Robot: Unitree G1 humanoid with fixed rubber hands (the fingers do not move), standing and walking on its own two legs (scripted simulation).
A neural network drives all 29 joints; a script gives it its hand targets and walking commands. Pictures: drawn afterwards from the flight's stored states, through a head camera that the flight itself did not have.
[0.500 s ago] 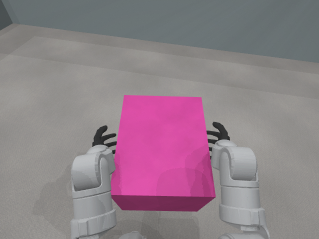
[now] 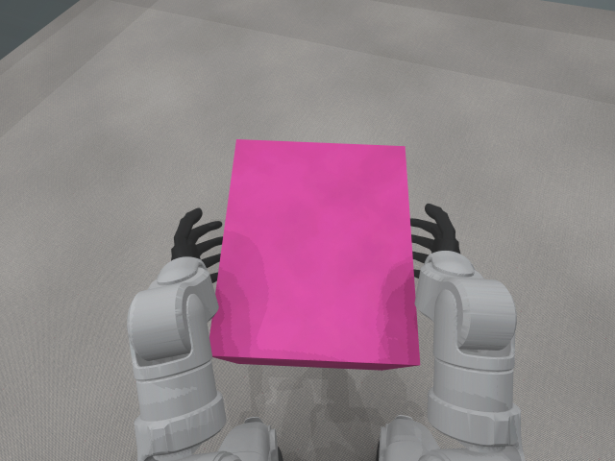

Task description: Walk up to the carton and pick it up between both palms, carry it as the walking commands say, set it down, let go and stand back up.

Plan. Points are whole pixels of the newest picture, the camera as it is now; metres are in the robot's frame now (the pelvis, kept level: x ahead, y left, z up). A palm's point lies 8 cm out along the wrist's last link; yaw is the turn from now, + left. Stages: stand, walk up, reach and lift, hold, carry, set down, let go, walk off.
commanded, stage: carry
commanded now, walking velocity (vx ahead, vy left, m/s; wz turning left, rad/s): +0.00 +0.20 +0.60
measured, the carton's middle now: (314, 263) +0.35 -0.02 +0.00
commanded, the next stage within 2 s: none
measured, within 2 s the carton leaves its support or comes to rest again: neither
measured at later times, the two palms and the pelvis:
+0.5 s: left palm out of the picture +0.20 +0.36 +0.05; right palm (227, 305) +0.29 +0.09 +0.05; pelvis -0.05 +0.13 -0.01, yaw +18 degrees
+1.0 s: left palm out of the picture +0.02 +0.55 +0.09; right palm out of the picture +0.17 +0.30 +0.09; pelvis -0.16 +0.27 -0.01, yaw +35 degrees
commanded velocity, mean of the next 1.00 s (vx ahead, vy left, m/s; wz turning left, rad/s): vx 0.00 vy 0.20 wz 0.60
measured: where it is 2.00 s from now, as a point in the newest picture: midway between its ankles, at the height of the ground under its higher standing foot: outside the picture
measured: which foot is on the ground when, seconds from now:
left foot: up 0.00-0.04, down 0.06-0.74, up 0.76-0.96, down 0.98-1.00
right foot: down 0.00-0.10, up 0.12-0.24, down 0.26-0.42, up 0.44-0.72, down 0.74-0.98, up 1.00-1.00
